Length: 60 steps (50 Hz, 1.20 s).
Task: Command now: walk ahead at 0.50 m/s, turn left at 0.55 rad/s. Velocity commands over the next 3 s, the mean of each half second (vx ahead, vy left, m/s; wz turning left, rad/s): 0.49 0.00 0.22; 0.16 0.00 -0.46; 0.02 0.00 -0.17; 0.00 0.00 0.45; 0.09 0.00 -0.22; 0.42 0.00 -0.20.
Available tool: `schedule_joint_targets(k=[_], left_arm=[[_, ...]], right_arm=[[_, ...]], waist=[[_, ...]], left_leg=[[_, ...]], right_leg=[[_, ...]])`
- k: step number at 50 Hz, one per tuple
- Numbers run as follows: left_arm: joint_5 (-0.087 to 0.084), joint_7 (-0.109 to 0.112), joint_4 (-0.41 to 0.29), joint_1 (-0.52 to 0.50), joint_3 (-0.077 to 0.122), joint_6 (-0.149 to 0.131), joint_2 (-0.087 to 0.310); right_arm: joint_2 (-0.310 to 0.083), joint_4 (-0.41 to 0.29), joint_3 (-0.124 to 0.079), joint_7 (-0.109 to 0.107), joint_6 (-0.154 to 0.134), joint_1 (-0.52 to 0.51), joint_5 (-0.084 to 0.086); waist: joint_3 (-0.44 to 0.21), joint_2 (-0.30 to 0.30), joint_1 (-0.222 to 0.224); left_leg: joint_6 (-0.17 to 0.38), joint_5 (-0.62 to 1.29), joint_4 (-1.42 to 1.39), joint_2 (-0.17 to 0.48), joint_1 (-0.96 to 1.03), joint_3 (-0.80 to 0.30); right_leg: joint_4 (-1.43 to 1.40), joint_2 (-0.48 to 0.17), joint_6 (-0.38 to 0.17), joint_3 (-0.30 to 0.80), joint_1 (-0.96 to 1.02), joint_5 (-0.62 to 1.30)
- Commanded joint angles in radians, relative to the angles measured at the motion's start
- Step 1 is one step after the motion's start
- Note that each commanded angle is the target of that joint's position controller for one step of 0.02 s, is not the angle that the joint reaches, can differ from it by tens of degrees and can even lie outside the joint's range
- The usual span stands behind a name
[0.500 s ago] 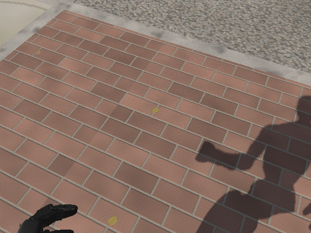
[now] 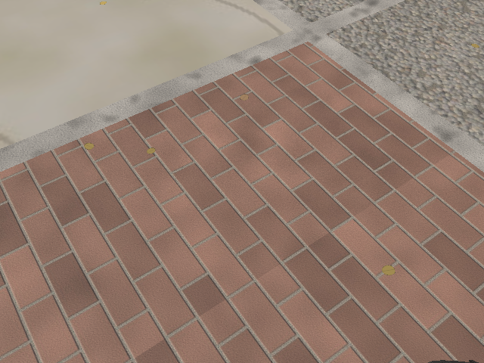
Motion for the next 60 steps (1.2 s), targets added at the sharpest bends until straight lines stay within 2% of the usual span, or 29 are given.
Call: schedule_joint_targets(k=[1,3,4,5,6,7,8,10,15,21,24,27,29,30,31,32,33,35,37,41,45,51,52,53,54,55,56,58,60], left_arm=[[-0.018,0.007,-0.055,-0.053,0.052,0.007,0.211],[-0.011,0.013,-0.063,-0.046,0.036,0.017,0.178],[0.034,0.009,-0.117,0.021,-0.003,0.005,0.061],[0.021,0.001,-0.137,-0.017,-0.017,-0.031,0.062],[-0.022,-0.010,-0.162,-0.122,0.002,-0.053,0.141],[-0.027,-0.010,-0.172,-0.153,-0.004,-0.067,0.130],[-0.002,-0.001,-0.161,-0.153,-0.003,-0.071,0.125],[0.017,-0.001,-0.136,-0.106,0.007,-0.050,0.133],[0.016,-0.006,-0.127,-0.152,-0.014,-0.011,0.069],[-0.006,-0.032,-0.155,-0.291,-0.030,-0.020,0.047],[-0.001,-0.053,-0.177,-0.329,-0.033,-0.025,0.044],[0.014,-0.074,-0.184,-0.267,-0.018,-0.030,0.078],[0.019,-0.069,-0.138,-0.067,0.017,-0.030,0.141],[0.023,-0.055,-0.133,0.037,0.034,-0.026,0.208],[0.030,-0.046,-0.156,0.016,0.037,-0.020,0.280],[0.022,-0.042,-0.173,0.047,0.025,-0.011,0.209],[0.015,-0.036,-0.196,-0.014,0.020,0.001,0.177],[0.001,-0.020,-0.213,-0.110,0.005,0.025,0.134],[0.019,-0.013,-0.228,-0.149,0.007,0.039,0.138],[0.017,0.004,-0.234,-0.160,0.024,0.053,0.176],[0.004,0.023,-0.246,-0.179,0.026,0.088,0.174],[-0.003,0.026,-0.258,-0.183,0.024,0.111,0.155],[-0.008,0.027,-0.259,-0.176,0.018,0.114,0.135],[0.002,0.024,-0.260,-0.125,0.003,0.114,0.081],[-0.002,0.021,-0.295,-0.124,0.007,0.104,0.088],[0.017,0.019,-0.274,-0.104,0.028,0.094,0.170],[0.006,0.019,-0.247,-0.097,0.042,0.097,0.193],[0.007,0.030,-0.218,-0.084,0.036,0.120,0.151],[0.002,0.028,-0.225,-0.106,0.017,0.127,0.097]], right_arm=[[-0.105,-0.084,-0.037,0.006,-0.004,-0.001,-0.004],[-0.211,-0.002,-0.099,-0.013,0.006,0.304,0.005],[-0.342,0.004,-0.127,-0.032,0.008,0.342,0.016],[-0.321,-0.045,-0.109,-0.024,-0.011,0.330,0.011],[-0.244,-0.038,-0.084,-0.015,-0.029,0.307,0.002],[-0.212,-0.034,-0.075,-0.015,-0.040,0.276,0.000],[-0.180,-0.040,-0.065,-0.018,-0.043,0.207,-0.002],[-0.125,-0.066,-0.044,-0.027,-0.045,0.125,-0.020],[-0.140,-0.016,-0.041,-0.045,-0.066,0.170,-0.023],[-0.159,0.047,-0.039,-0.050,-0.073,0.221,-0.024],[-0.153,0.080,-0.039,-0.053,-0.059,0.229,-0.027],[-0.179,0.079,-0.046,-0.071,-0.035,0.197,-0.020],[-0.182,0.062,-0.045,-0.088,-0.016,0.161,-0.016],[-0.158,0.041,-0.032,-0.094,-0.019,0.185,-0.033],[-0.040,0.020,0.002,-0.077,-0.035,0.336,-0.070],[-0.122,0.039,-0.003,-0.060,-0.050,0.330,-0.043],[-0.165,0.010,-0.015,-0.053,-0.054,0.218,-0.007],[-0.162,-0.014,-0.017,-0.069,-0.037,0.114,-0.020],[-0.147,-0.024,-0.020,-0.077,-0.011,0.143,-0.026],[-0.105,-0.007,-0.010,-0.095,0.000,0.174,-0.036],[-0.104,-0.023,-0.014,-0.092,0.011,0.105,-0.026],[-0.114,-0.032,-0.030,-0.072,-0.028,0.100,-0.016],[-0.136,-0.024,-0.040,-0.072,-0.034,0.128,-0.019],[-0.206,-0.035,-0.055,-0.079,-0.030,0.134,-0.037],[-0.261,-0.026,-0.071,-0.078,-0.015,0.117,-0.071],[-0.204,-0.046,-0.059,-0.078,-0.016,0.107,-0.069],[-0.155,-0.056,-0.046,-0.081,-0.016,0.081,-0.058],[-0.125,-0.058,-0.036,-0.082,-0.012,0.039,-0.029],[-0.121,-0.047,-0.031,-0.083,-0.002,0.049,-0.028]], waist=[[0.000,-0.103,-0.079],[-0.168,-0.048,-0.231],[-0.227,0.220,-0.168],[-0.403,0.194,-0.173],[-0.301,0.090,-0.207],[-0.199,0.061,-0.181],[-0.130,0.000,-0.135],[-0.101,0.034,-0.073],[-0.049,0.019,-0.091],[0.028,0.019,-0.160],[0.059,-0.003,-0.169],[-0.011,0.044,-0.125],[-0.128,0.037,-0.019],[-0.236,-0.062,0.018],[-0.366,-0.322,-0.097],[-0.529,-0.206,-0.025],[-0.423,-0.138,-0.001],[-0.203,-0.008,-0.039],[-0.136,-0.068,-0.098],[-0.183,-0.110,-0.110],[-0.181,-0.139,-0.088],[-0.151,-0.197,-0.097],[-0.150,-0.179,-0.108],[-0.181,-0.016,-0.076],[-0.118,0.271,-0.042],[-0.131,0.208,-0.066],[-0.124,0.124,-0.064],[-0.097,0.077,-0.058],[-0.086,0.098,-0.067]], left_leg=[[0.058,-0.122,-0.022,-0.066,0.103,0.077],[0.125,-0.073,-0.089,-0.144,0.566,0.068],[0.278,-0.176,-0.159,0.114,0.888,-0.423],[0.389,-0.370,-0.357,0.245,0.994,-0.864],[0.328,-0.356,-0.402,0.234,0.941,-0.759],[0.292,-0.298,-0.393,0.195,0.819,-0.628],[0.259,-0.187,-0.388,0.153,0.677,-0.522],[0.236,-0.015,-0.421,0.107,0.513,-0.398],[0.218,0.192,-0.490,0.080,0.447,-0.201],[0.160,0.068,-0.545,0.089,0.509,-0.081],[0.144,0.234,-0.484,0.113,0.608,-0.027],[0.102,0.602,-0.315,0.120,0.686,0.003],[0.046,0.758,-0.020,0.065,0.659,0.045],[-0.011,0.462,0.267,0.008,0.472,0.071],[-0.094,-0.553,0.655,-0.195,0.075,0.035],[-0.099,-0.603,0.793,-0.188,-0.006,-0.140],[-0.085,-0.524,0.779,-0.129,-0.061,-0.155],[-0.087,-0.413,0.648,-0.066,-0.064,-0.117],[-0.094,-0.380,0.520,-0.057,0.049,-0.109],[-0.136,-0.298,0.305,-0.083,0.124,-0.087],[-0.144,-0.188,0.175,-0.102,0.157,-0.105],[-0.099,-0.150,-0.175,-0.123,0.282,-0.108],[-0.075,-0.058,-0.286,-0.077,0.370,-0.123],[0.004,0.029,-0.322,0.131,0.484,-0.289],[0.171,0.221,-0.362,0.290,0.488,-0.520],[0.237,0.253,-0.353,0.330,0.473,-0.555],[0.208,0.254,-0.328,0.271,0.456,-0.448],[0.152,0.245,-0.301,0.181,0.457,-0.314],[0.149,0.281,-0.309,0.131,0.445,-0.228]], right_leg=[[0.106,-0.283,-0.148,0.056,-0.018,0.792],[0.546,-0.207,-0.082,0.003,-0.208,0.814],[0.939,-0.063,-0.005,0.012,-0.645,0.083],[1.122,0.053,0.004,0.273,-0.808,-0.270],[1.143,-0.003,-0.020,0.338,-0.911,-0.194],[1.077,-0.045,-0.044,0.326,-0.915,-0.111],[0.985,-0.083,-0.045,0.327,-0.859,-0.044],[0.886,-0.123,-0.037,0.329,-0.725,0.037],[0.682,-0.133,0.009,0.290,-0.738,0.257],[0.393,-0.091,-0.023,0.267,-0.724,0.521],[0.310,-0.058,-0.053,0.263,-0.749,0.471],[0.293,0.007,-0.090,0.212,-0.661,0.345],[0.228,0.077,-0.129,0.174,-0.422,0.374],[0.241,-0.054,-0.194,0.349,-0.155,0.692],[0.312,-0.332,-0.404,0.775,0.206,1.087],[0.242,-0.365,-0.462,0.910,0.288,0.934],[0.209,-0.311,-0.415,0.789,0.191,0.799],[0.133,-0.233,-0.347,0.657,-0.111,0.636],[0.072,-0.179,-0.330,0.616,-0.312,0.563],[0.093,-0.138,-0.316,0.555,-0.386,0.652],[0.087,-0.094,-0.261,0.595,-0.420,0.302],[0.184,-0.077,-0.215,0.718,-0.350,0.293],[0.232,-0.041,-0.177,0.703,-0.381,0.245],[0.408,0.039,-0.119,0.599,-0.473,-0.025],[0.583,0.184,-0.062,0.398,-0.679,-0.280],[0.805,0.113,-0.020,0.409,-0.698,-0.296],[0.892,0.102,-0.004,0.414,-0.689,-0.236],[0.963,0.095,0.032,0.402,-0.700,-0.151],[0.915,0.098,0.051,0.363,-0.664,-0.110]])
Next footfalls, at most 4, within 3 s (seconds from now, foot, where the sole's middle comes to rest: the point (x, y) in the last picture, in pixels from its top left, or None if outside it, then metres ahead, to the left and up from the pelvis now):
0.06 left None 0.20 0.12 -0.77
0.60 right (286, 343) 0.53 -0.06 -0.77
1.06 left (209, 318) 0.58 0.16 -0.77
1.38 right None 0.47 -0.09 -0.77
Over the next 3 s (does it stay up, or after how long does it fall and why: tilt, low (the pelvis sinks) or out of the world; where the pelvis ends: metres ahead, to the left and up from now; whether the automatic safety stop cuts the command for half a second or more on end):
stays up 0.71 -0.10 0.01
